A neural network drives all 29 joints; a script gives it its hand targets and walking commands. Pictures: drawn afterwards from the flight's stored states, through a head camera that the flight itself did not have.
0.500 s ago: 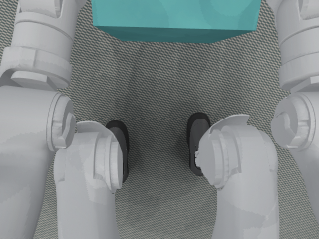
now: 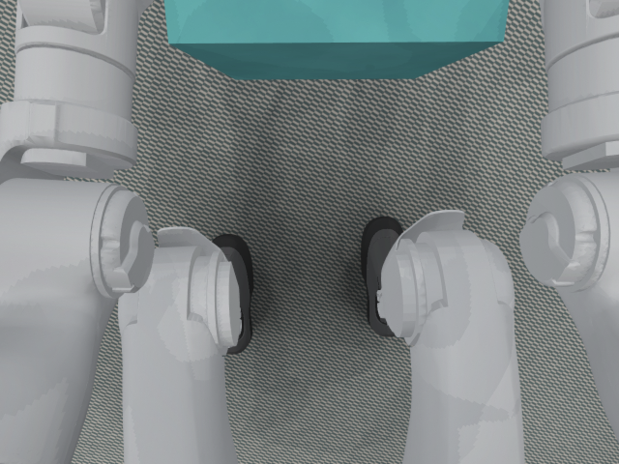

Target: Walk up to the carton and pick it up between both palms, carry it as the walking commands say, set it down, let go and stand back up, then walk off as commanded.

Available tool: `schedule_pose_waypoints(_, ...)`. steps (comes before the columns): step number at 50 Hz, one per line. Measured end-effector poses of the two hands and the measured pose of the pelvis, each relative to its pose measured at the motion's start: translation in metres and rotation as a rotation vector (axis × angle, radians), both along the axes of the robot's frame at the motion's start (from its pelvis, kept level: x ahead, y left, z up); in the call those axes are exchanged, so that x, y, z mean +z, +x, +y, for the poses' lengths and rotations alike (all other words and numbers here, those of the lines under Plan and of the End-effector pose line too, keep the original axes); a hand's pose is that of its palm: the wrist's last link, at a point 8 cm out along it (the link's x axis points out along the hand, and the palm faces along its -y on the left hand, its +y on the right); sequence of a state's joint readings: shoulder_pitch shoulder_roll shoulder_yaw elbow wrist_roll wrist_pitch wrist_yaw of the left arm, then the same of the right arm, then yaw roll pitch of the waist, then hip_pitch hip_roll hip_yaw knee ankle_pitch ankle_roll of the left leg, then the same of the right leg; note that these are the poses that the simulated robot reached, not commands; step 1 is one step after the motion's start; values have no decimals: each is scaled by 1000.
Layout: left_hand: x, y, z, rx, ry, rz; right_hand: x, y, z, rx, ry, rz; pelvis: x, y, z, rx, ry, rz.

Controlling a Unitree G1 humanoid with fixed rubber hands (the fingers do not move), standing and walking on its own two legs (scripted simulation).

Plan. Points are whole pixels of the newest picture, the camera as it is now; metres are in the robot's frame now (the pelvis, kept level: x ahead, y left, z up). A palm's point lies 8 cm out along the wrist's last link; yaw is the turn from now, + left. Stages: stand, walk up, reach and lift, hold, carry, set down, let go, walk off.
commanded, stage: reach and lift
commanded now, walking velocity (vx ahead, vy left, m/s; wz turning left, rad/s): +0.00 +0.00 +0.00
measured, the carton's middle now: out of the picture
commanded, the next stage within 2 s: none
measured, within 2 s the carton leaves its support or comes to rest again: neither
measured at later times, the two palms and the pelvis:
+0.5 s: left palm out of the picture +0.57 +0.13 -0.04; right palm out of the picture +0.56 -0.19 -0.02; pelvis -0.02 +0.00 +0.04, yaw +0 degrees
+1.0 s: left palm out of the picture +0.54 +0.13 +0.04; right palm out of the picture +0.53 -0.19 +0.05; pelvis -0.04 +0.00 +0.10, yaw +0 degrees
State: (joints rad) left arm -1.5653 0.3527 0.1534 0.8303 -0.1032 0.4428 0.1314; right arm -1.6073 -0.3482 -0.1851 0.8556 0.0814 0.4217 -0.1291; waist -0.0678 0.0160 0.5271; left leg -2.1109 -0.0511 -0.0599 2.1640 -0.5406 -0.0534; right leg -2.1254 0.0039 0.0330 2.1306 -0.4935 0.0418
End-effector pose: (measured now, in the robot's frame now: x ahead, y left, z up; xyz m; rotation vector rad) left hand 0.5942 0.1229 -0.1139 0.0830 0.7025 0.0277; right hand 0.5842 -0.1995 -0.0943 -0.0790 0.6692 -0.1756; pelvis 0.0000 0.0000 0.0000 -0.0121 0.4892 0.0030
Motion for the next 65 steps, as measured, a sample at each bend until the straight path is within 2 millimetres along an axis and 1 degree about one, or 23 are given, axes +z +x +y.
schedule_pose_waypoints(2, 7, -5, 1, 9, -8, 1, 10, -2, 1, 0, 3, 0, 3, -2, 0, 0, 1, -15)
schedule_pose_waypoints(6, 27, -11, 2, 7, -10, -10, 30, -9, 3, -4, 3, -11, 10, -7, 1, 1, -1, -42)
schedule_pose_waypoints(11, 49, -15, 5, 19, -24, -26, 49, -17, 5, -5, -5, -27, 20, -16, 2, 1, -4, -57)
schedule_pose_waypoints(17, 58, -21, 6, 14, -24, -9, 54, -28, 6, -17, -1, -11, 29, -24, 4, 2, -8, -54)
schedule_pose_waypoints(20, 60, -23, 6, 10, -16, 7, 55, -30, 6, -17, 1, 6, 33, -25, 4, 2, -9, -49)
schedule_pose_waypoints(22, 63, -23, 6, 10, -15, 10, 58, -30, 6, -17, 2, 8, 36, -25, 4, 2, -9, -48)
schedule_pose_waypoints(28, 90, -19, 5, 12, -16, -24, 84, -27, 5, -16, 3, -26, 47, -25, 4, 2, -7, -62)
schedule_pose_waypoints(33, 113, -22, 3, 24, -32, -41, 108, -29, 4, -21, 7, -45, 58, -27, 3, 3, -3, -84)
schedule_pose_waypoints(37, 117, -30, 2, 35, -43, -28, 117, -33, 3, -21, 6, -34, 69, -29, 2, 3, -2, -89)
schedule_pose_waypoints(43, 119, -48, 5, 30, -23, 4, 119, -47, 6, -15, 14, 2, 83, -31, 2, 3, 0, -97)
schedule_pose_waypoints(47, 134, -53, 7, 24, -10, -3, 130, -54, 7, -14, 17, -4, 90, -34, 2, 4, 0, -115)
schedule_pose_waypoints(54, 169, -53, 7, 29, -30, -43, 164, -58, 8, -18, 12, -47, 103, -40, 4, 5, -3, -148)
schedule_pose_waypoints(58, 176, -55, 7, 30, -39, -36, 174, -60, 7, -30, 16, -43, 114, -41, 5, 6, -5, -148)
schedule_pose_waypoints(62, 176, -58, 9, 30, -38, -11, 176, -61, 10, -29, 16, -19, 126, -38, 5, 7, -5, -136)
schedule_pose_waypoints(65, 183, -60, 10, 13, -5, -15, 180, -61, 10, -25, 23, -19, 135, -35, 5, 6, -4, -135)
